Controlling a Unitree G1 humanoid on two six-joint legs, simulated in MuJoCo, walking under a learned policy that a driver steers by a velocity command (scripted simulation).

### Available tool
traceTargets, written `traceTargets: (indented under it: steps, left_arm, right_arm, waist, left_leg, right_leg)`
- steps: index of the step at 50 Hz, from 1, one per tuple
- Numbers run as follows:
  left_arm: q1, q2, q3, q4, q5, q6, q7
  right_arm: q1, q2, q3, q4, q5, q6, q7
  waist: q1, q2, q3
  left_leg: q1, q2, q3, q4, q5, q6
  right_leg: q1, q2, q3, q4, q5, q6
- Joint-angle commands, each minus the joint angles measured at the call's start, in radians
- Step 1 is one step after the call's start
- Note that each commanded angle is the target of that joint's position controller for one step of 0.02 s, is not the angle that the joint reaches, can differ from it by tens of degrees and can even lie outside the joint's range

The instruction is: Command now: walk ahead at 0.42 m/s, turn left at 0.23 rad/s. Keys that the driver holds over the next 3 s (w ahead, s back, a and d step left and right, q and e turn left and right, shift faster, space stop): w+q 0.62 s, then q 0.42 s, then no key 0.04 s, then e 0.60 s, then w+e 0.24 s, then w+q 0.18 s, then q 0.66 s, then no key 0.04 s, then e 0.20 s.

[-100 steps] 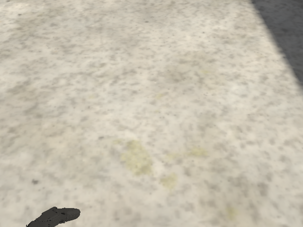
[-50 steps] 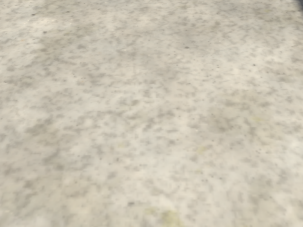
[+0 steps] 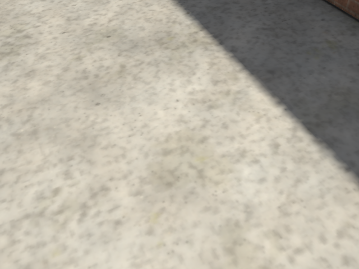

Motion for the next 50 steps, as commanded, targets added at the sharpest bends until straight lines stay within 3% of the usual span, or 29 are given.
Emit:
traceTargets:
  steps: [1,3,7,9,12,15,16,17,18,19,20,21,22,23,25,27,29,31,35,38,40,42,43,44,45,46,47,48,50]
  left_arm:
    - [0.064,0.110,0.023,-0.012,-0.007,-0.027,0.019]
    - [0.095,0.113,0.023,0.008,-0.012,-0.040,0.016]
    - [0.120,0.102,0.018,0.038,-0.014,-0.053,0.010]
    - [0.113,0.108,0.018,0.047,-0.015,-0.058,0.011]
    - [0.152,0.138,0.023,0.075,-0.017,-0.058,0.018]
    - [0.154,0.182,0.031,0.086,-0.013,-0.046,0.029]
    - [0.153,0.199,0.036,0.085,-0.008,-0.035,0.032]
    - [0.153,0.207,0.038,0.079,-0.010,-0.027,0.032]
    - [0.172,0.173,0.028,0.054,-0.008,-0.028,0.025]
    - [0.198,0.080,0.014,-0.011,-0.028,-0.037,0.003]
    - [0.077,0.167,0.027,-0.036,-0.015,-0.050,-0.002]
    - [0.035,0.152,0.022,-0.054,-0.026,-0.061,-0.006]
    - [0.047,0.139,0.017,-0.047,-0.024,-0.068,-0.004]
    - [0.043,0.130,0.016,-0.050,-0.009,-0.056,-0.002]
    - [0.092,0.118,0.011,-0.040,0.015,-0.015,-0.006]
    - [0.075,0.106,0.010,-0.054,0.018,0.008,-0.010]
    - [-0.006,0.106,0.010,-0.087,0.016,0.015,-0.013]
    - [-0.096,0.112,0.012,-0.117,0.013,0.016,-0.013]
    - [-0.185,0.100,0.005,-0.152,0.000,0.009,-0.012]
    - [-0.235,0.103,-0.002,-0.175,-0.011,0.003,-0.008]
    - [-0.216,0.121,-0.002,-0.176,-0.014,-0.005,-0.002]
    - [-0.088,0.164,0.010,-0.142,-0.015,-0.018,0.012]
    - [0.021,0.184,0.016,-0.119,-0.009,-0.034,0.023]
    - [0.144,0.253,0.029,-0.115,0.003,-0.044,0.038]
    - [0.108,0.304,0.041,-0.140,-0.004,-0.024,0.032]
    - [0.078,0.227,0.039,-0.152,-0.031,-0.003,0.027]
    - [0.022,0.142,0.014,-0.167,-0.033,0.003,0.029]
    - [-0.034,0.104,0.001,-0.171,-0.027,0.011,0.031]
    - [-0.057,0.119,0.003,-0.167,-0.020,0.017,0.040]
  right_arm:
    - [-0.088,-0.099,-0.025,-0.071,-0.013,-0.016,0.015]
    - [-0.102,-0.069,-0.019,-0.075,-0.021,-0.010,0.023]
    - [-0.232,-0.038,-0.006,-0.132,-0.022,-0.006,0.037]
    - [-0.293,-0.021,0.006,-0.160,-0.021,-0.007,0.050]
    - [-0.358,-0.018,0.016,-0.198,-0.024,-0.005,0.059]
    - [-0.265,-0.051,0.003,-0.183,-0.028,-0.002,0.044]
    - [-0.166,-0.074,-0.008,-0.157,-0.030,-0.005,0.038]
    - [-0.021,-0.107,-0.026,-0.111,-0.038,-0.012,0.029]
    - [0.098,-0.195,-0.056,-0.087,-0.044,-0.013,0.010]
    - [0.025,-0.284,-0.075,-0.117,-0.025,-0.005,0.005]
    - [0.020,-0.270,-0.077,-0.121,0.003,0.004,0.005]
    - [-0.034,-0.227,-0.065,-0.112,0.004,0.003,-0.005]
    - [-0.062,-0.173,-0.050,-0.104,0.002,-0.002,-0.010]
    - [-0.095,-0.150,-0.042,-0.104,0.003,-0.010,-0.014]
    - [-0.126,-0.129,-0.030,-0.111,0.006,-0.027,-0.014]
    - [-0.105,-0.144,-0.034,-0.103,0.010,-0.041,-0.010]
    - [-0.074,-0.158,-0.037,-0.098,0.009,-0.044,-0.011]
    - [-0.029,-0.158,-0.038,-0.090,0.010,-0.042,-0.011]
    - [0.041,-0.163,-0.040,-0.073,0.012,-0.033,-0.024]
    - [0.070,-0.159,-0.039,-0.072,0.004,-0.015,-0.035]
    - [0.055,-0.162,-0.040,-0.083,-0.006,-0.005,-0.044]
    - [-0.018,-0.181,-0.045,-0.110,-0.006,-0.010,-0.047]
    - [-0.057,-0.181,-0.044,-0.122,0.009,-0.021,-0.040]
    - [-0.039,-0.112,-0.024,-0.164,0.030,-0.032,-0.035]
    - [0.155,-0.056,-0.018,-0.168,0.062,-0.020,-0.049]
    - [0.166,-0.158,-0.032,-0.119,0.006,0.004,-0.059]
    - [0.074,-0.171,-0.040,-0.121,-0.009,0.017,-0.050]
    - [0.024,-0.153,-0.038,-0.132,-0.013,0.028,-0.039]
    - [0.008,-0.127,-0.035,-0.138,-0.018,0.059,-0.013]
  waist:
    - [0.058,-0.154,0.097]
    - [0.052,-0.135,0.084]
    - [0.054,-0.129,0.127]
    - [0.055,-0.137,0.138]
    - [0.063,-0.116,0.139]
    - [0.009,-0.136,0.039]
    - [-0.034,-0.140,-0.026]
    - [-0.099,-0.112,-0.111]
    - [-0.137,0.001,-0.205]
    - [-0.042,0.253,-0.304]
    - [-0.097,0.074,-0.287]
    - [-0.062,0.014,-0.153]
    - [-0.015,-0.063,-0.051]
    - [0.020,-0.075,-0.013]
    - [0.062,-0.053,-0.014]
    - [0.067,-0.039,-0.006]
    - [0.046,-0.025,0.027]
    - [0.012,-0.012,0.050]
    - [-0.022,0.006,0.024]
    - [-0.047,0.034,-0.004]
    - [-0.034,0.050,-0.012]
    - [0.033,0.065,-0.045]
    - [0.100,0.037,-0.087]
    - [0.124,-0.087,-0.229]
    - [0.031,-0.299,-0.389]
    - [0.024,-0.156,-0.380]
    - [0.026,-0.093,-0.246]
    - [0.013,-0.083,-0.153]
    - [0.003,-0.177,-0.073]
  left_leg:
    - [-0.363,0.049,-0.056,0.122,0.115,-0.012]
    - [-0.380,0.047,-0.039,0.157,0.171,-0.033]
    - [-0.418,0.053,0.004,0.046,0.279,-0.063]
    - [-0.348,0.056,0.047,-0.086,0.346,-0.057]
    - [-0.260,0.037,0.115,-0.231,0.344,-0.009]
    - [-0.104,-0.053,0.175,-0.264,0.231,0.061]
    - [0.010,-0.086,0.176,-0.282,0.187,0.086]
    - [0.219,-0.110,0.148,-0.349,0.192,0.117]
    - [0.443,0.062,-0.091,-0.404,0.034,0.173]
    - [0.673,0.332,-0.702,-0.563,-0.012,0.327]
    - [0.647,0.323,-0.718,-0.636,0.044,0.325]
    - [0.523,0.309,-0.569,-0.636,0.122,0.300]
    - [0.364,0.268,-0.471,-0.652,0.252,0.258]
    - [0.265,0.213,-0.396,-0.660,0.331,0.227]
    - [0.165,0.156,-0.309,-0.684,0.426,0.215]
    - [0.125,0.124,-0.270,-0.704,0.436,0.215]
    - [0.118,0.106,-0.271,-0.732,0.381,0.202]
    - [0.156,0.098,-0.288,-0.739,0.361,0.182]
    - [0.249,0.072,-0.244,-0.601,0.825,0.115]
    - [0.301,0.059,-0.265,-0.517,0.938,0.083]
    - [0.320,0.056,-0.305,-0.454,0.944,0.063]
    - [0.286,0.032,-0.339,-0.346,0.970,0.019]
    - [0.230,-0.012,-0.322,-0.205,0.915,-0.008]
    - [0.090,-0.062,-0.253,0.052,0.509,-0.040]
    - [-0.116,-0.221,-0.120,0.319,-0.337,-0.056]
    - [-0.137,-0.124,-0.108,0.400,-0.238,-0.051]
    - [-0.146,-0.099,-0.100,0.397,-0.156,-0.065]
    - [-0.156,-0.069,-0.082,0.360,-0.110,-0.079]
    - [-0.119,-0.051,-0.052,0.344,-0.048,-0.109]
  right_leg:
    - [0.173,-0.273,0.218,-0.257,-0.001,-0.090]
    - [0.165,-0.264,0.129,-0.246,0.189,-0.092]
    - [0.118,-0.252,0.004,-0.257,0.372,-0.101]
    - [0.080,-0.237,-0.058,-0.258,0.419,-0.093]
    - [0.118,-0.266,-0.101,-0.227,0.562,-0.085]
    - [0.212,-0.282,-0.156,0.015,1.043,-0.060]
    - [0.203,-0.285,-0.163,0.181,1.100,-0.056]
    - [0.110,-0.266,-0.176,0.407,0.981,-0.042]
    - [-0.091,-0.216,-0.186,0.725,0.593,-0.019]
    - [-0.487,0.016,-0.090,1.099,-0.238,0.037]
    - [-0.589,-0.020,0.091,1.142,-0.178,0.022]
    - [-0.617,-0.077,0.094,1.089,-0.087,0.014]
    - [-0.566,-0.117,0.083,0.976,-0.044,0.016]
    - [-0.509,-0.143,0.092,0.901,-0.046,0.025]
    - [-0.422,-0.150,0.083,0.829,-0.052,0.050]
    - [-0.431,-0.151,0.061,0.751,-0.020,0.074]
    - [-0.489,-0.155,0.049,0.658,0.063,0.097]
    - [-0.552,-0.152,0.049,0.554,0.149,0.112]
    - [-0.536,-0.089,0.034,0.414,0.228,0.110]
    - [-0.494,-0.032,0.029,0.336,0.221,0.092]
    - [-0.422,-0.003,0.049,0.250,0.184,0.073]
    - [-0.230,0.020,0.065,0.126,0.180,0.036]
    - [-0.058,-0.022,0.084,0.021,0.330,0.011]
    - [0.209,-0.275,0.269,0.074,0.646,-0.044]
    - [0.409,-0.578,0.578,0.125,1.087,-0.221]
    - [0.291,-0.533,0.592,0.113,0.937,-0.238]
    - [0.162,-0.451,0.447,0.069,0.781,-0.206]
    - [0.064,-0.381,0.337,0.019,0.651,-0.167]
    - [-0.069,-0.302,0.199,-0.044,0.571,-0.146]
